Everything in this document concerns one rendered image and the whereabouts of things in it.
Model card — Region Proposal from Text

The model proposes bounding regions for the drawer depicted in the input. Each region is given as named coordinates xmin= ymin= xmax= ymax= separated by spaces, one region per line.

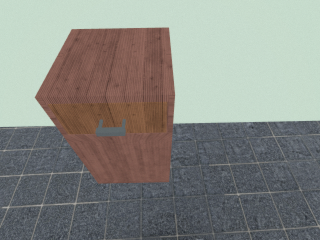
xmin=48 ymin=101 xmax=168 ymax=135

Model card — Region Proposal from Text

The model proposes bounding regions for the cabinet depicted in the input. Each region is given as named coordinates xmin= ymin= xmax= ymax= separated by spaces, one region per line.
xmin=35 ymin=27 xmax=175 ymax=184

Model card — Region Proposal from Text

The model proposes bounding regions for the handle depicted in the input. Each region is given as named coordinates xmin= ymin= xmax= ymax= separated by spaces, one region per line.
xmin=95 ymin=119 xmax=126 ymax=137

